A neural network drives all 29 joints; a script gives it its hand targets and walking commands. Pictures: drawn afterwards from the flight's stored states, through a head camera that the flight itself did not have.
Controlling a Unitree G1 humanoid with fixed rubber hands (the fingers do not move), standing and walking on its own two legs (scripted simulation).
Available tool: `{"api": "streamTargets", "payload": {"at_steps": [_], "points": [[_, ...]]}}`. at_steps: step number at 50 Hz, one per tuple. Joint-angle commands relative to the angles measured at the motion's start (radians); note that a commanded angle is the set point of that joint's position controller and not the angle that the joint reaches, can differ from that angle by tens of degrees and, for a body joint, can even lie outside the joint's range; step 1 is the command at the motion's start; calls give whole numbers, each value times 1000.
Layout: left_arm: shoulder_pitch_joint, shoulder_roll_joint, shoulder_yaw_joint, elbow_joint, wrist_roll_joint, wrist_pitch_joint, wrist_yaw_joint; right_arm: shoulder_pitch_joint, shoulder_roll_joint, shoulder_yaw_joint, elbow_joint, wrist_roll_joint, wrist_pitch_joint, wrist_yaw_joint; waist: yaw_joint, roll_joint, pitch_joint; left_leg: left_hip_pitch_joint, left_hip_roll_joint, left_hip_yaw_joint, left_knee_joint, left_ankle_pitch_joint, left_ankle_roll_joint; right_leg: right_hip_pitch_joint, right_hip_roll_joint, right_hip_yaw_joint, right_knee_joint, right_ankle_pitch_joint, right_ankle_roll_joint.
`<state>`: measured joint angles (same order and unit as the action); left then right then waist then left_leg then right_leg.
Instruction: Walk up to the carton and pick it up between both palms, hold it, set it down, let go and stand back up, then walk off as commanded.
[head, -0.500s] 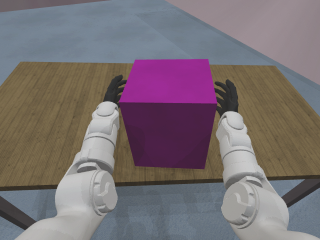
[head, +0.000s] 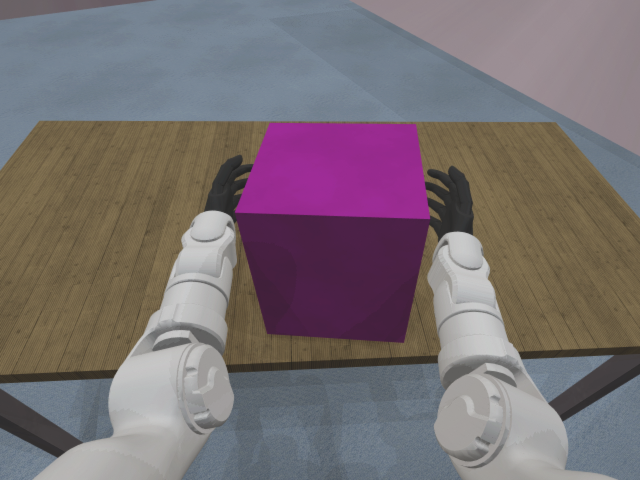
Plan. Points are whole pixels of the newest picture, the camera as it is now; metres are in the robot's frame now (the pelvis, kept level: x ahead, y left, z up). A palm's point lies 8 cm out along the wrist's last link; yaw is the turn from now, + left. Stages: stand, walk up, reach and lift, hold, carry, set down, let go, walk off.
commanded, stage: set down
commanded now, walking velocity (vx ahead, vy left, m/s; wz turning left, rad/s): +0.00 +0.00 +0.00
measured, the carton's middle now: (337, 234) +0.46 +0.00 +0.05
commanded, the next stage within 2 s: none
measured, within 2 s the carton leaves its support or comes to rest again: rests again in 1.42 s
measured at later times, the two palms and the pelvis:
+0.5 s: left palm (222, 220) +0.43 +0.16 +0.10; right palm (451, 238) +0.40 -0.14 +0.11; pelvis +0.00 +0.00 +0.00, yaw +0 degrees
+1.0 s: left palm (222, 222) +0.43 +0.16 +0.10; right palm (452, 240) +0.40 -0.14 +0.11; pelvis +0.00 +0.00 +0.00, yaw +0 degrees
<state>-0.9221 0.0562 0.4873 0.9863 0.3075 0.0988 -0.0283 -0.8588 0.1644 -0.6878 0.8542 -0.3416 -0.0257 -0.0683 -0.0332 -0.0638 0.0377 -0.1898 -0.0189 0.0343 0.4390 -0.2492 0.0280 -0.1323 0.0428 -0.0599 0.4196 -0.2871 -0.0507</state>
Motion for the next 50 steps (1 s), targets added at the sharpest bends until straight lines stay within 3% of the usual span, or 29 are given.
{"api": "streamTargets", "payload": {"at_steps": [1, 3, 5, 7, 9, 11, 12, 13, 14, 15, 17, 18, 21, 23, 24, 26, 27, 28, 29, 31, 33, 34, 37, 43, 44, 45, 46, 49, 50], "points": [[-592, -343, -96, -64, 72, -85, -100, -559, 386, 206, -71, -175, -49, 166, 34, 113, -639, 145, 39, 55, -70, 485, -34, 43, -72, 0, -53, 616, 136], [-592, -367, -102, -70, 75, -88, -96, -499, 382, 195, -41, -188, -40, 164, 14, 125, -559, 102, 41, 42, -91, 441, -35, 96, -76, 0, -34, 609, 138], [-617, -337, -75, -65, 85, -95, -107, -514, 398, 197, -66, -185, -29, 161, 36, 84, -554, 52, 29, 59, -107, 395, -24, 148, -81, 19, -49, 637, 145], [-571, -345, -69, -18, 91, -86, -109, -540, 380, 182, -99, -185, -34, 165, 30, 99, -535, 7, 28, 53, -105, 390, -30, 144, -80, 13, -27, 652, 147], [-542, -330, -45, -17, 97, -96, -110, -529, 406, 211, -93, -176, -37, 166, 55, 79, -550, -14, 30, 58, -109, 382, -15, 176, -81, 18, -20, 681, 147], [-556, -336, -59, -62, 87, -104, -116, -507, 396, 209, -93, -182, -38, 161, 22, 86, -564, 25, 30, 55, -109, 399, -19, 183, -85, 14, -11, 695, 151], [-601, -349, -65, -58, 93, -115, -109, -532, 419, 189, -96, -183, -46, 166, 30, 116, -583, 41, 28, 53, -99, 436, -28, 102, -79, 1, -11, 674, 148], [-589, -337, -51, -33, 89, -117, -113, -527, 404, 187, -88, -206, -43, 164, 39, 82, -582, 79, 32, 50, -91, 445, -22, 94, -79, 10, -26, 653, 150], [-580, -348, -66, -54, 99, -117, -109, -498, 398, 172, -70, -210, -40, 160, 10, 98, -560, 40, 29, 52, -94, 424, -32, 117, -75, 5, -29, 636, 136], [-558, -338, -59, -69, 107, -124, -108, -487, 424, 210, -73, -198, -41, 163, 42, 88, -572, 25, 23, 61, -93, 416, -19, 133, -83, 15, -17, 682, 150], [-559, -339, -54, -62, 108, -116, -113, -487, 387, 170, -64, -207, -32, 161, 30, 111, -525, 20, 30, 56, -112, 404, -24, 134, -80, 16, -31, 623, 146], [-553, -337, -55, -62, 104, -117, -117, -466, 386, 174, -54, -207, -28, 158, 9, 87, -524, 55, 26, 57, -98, 423, -23, 119, -75, 9, -23, 648, 148], [-566, -326, -36, -58, 109, -124, -118, -489, 390, 176, -100, -205, -33, 163, 41, 100, -572, 86, 36, 57, -100, 429, -25, 96, -72, 4, -41, 582, 145], [-515, -317, -40, -54, 126, -123, -117, -433, 414, 188, -71, -204, -33, 156, 16, 77, -547, 16, 25, 63, -97, 412, -12, 155, -83, 16, -10, 715, 154], [-568, -345, -87, -84, 92, -133, -112, -468, 409, 188, -74, -200, -41, 159, 3, 127, -568, 39, 25, 48, -92, 454, -31, 111, -75, 2, -13, 653, 142], [-578, -334, -48, -83, 121, -129, -120, -467, 413, 160, -83, -208, -35, 162, 27, 123, -542, 82, 29, 64, -88, 451, -35, 63, -71, 3, -43, 557, 145], [-565, -324, -40, -85, 128, -131, -117, -443, 399, 156, -80, -202, -25, 167, 33, 124, -521, 78, 24, 63, -91, 438, -27, 79, -72, 12, -50, 566, 138], [-527, -333, -26, -28, 134, -121, -118, -452, 378, 136, -74, -227, -27, 162, 10, 90, -507, 49, 25, 56, -96, 407, -21, 82, -75, 10, -47, 579, 140], [-566, -325, -35, -60, 134, -127, -122, -440, 396, 128, -69, -244, -20, 159, 5, 106, -504, 48, 27, 55, -102, 401, -26, 90, -74, 4, -49, 549, 139], [-527, -311, -3, -49, 151, -117, -118, -438, 387, 163, -79, -202, -15, 166, 37, 115, -475, 31, 20, 59, -109, 378, -12, 121, -79, 14, -38, 572, 141], [-503, -324, -8, -58, 151, -109, -124, -410, 380, 166, -85, -202, -14, 171, 37, 124, -475, 58, 26, 68, -106, 398, -13, 80, -79, 10, -41, 578, 151], [-512, -350, -20, -89, 149, -102, -129, -385, 387, 134, -50, -221, -6, 163, -17, 118, -431, 86, 29, 50, -107, 411, -18, 66, -74, 3, -51, 545, 145], [-489, -313, 29, -65, 166, -107, -129, -394, 397, 148, -63, -220, 10, 164, 31, 82, -430, 50, 23, 67, -117, 389, 0, 90, -74, 13, -51, 557, 145], [-518, -313, -14, -100, 151, -113, -129, -361, 369, 137, -85, -216, 10, 163, 2, 118, -464, 80, 27, 47, -98, 422, -11, 62, -70, 10, -52, 536, 139], [-471, -296, 29, -70, 170, -99, -137, -359, 376, 138, -94, -221, 23, 161, 22, 99, -411, 53, 18, 58, -111, 362, 5, 75, -84, 23, -53, 549, 145], [-512, -308, 14, -84, 171, -111, -135, -374, 376, 127, -71, -234, 16, 163, 3, 112, -454, 43, 14, 62, -115, 351, 1, 85, -83, 13, -53, 528, 146], [-515, -295, 45, -78, 171, -113, -137, -370, 374, 131, -81, -231, 22, 165, 18, 77, -416, 59, 22, 53, -124, 360, 9, 86, -74, 12, -58, 534, 148], [-469, -295, 40, -59, 165, -110, -142, -336, 372, 154, -103, -227, 35, 161, 8, 58, -389, -3, 14, 48, -128, 317, 24, 99, -89, 34, -49, 576, 153], [-491, -295, 27, -71, 157, -117, -139, -360, 382, 155, -104, -219, 29, 164, 23, 74, -410, 8, 21, 50, -133, 329, 16, 82, -82, 24, -46, 548, 151]]}}
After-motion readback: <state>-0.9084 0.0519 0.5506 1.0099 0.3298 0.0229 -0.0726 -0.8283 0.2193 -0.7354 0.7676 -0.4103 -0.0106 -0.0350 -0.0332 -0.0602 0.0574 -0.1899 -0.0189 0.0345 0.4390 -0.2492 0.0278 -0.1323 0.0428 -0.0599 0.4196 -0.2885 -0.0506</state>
